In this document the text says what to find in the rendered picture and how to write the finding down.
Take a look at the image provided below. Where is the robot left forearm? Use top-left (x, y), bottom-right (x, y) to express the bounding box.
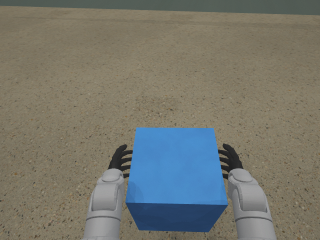
top-left (81, 168), bottom-right (125, 240)

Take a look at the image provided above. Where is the robot right forearm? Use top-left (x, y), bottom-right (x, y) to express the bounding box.
top-left (228, 168), bottom-right (277, 240)

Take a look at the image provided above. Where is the robot right hand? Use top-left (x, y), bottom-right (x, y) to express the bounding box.
top-left (218, 143), bottom-right (244, 180)

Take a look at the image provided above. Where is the robot left hand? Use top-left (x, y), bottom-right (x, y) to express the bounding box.
top-left (108, 144), bottom-right (133, 178)

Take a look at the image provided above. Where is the carton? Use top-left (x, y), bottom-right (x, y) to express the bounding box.
top-left (125, 127), bottom-right (228, 233)

